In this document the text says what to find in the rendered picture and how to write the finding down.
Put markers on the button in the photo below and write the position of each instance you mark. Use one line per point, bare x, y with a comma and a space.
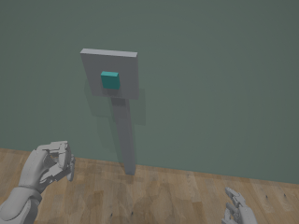
110, 80

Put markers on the robot right hand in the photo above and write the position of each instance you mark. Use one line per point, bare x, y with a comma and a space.
240, 211

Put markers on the robot left hand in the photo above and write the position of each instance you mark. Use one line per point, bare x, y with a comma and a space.
43, 167

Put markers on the left robot forearm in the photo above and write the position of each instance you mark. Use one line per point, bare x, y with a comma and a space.
21, 207

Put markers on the panel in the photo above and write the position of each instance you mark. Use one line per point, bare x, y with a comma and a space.
96, 61

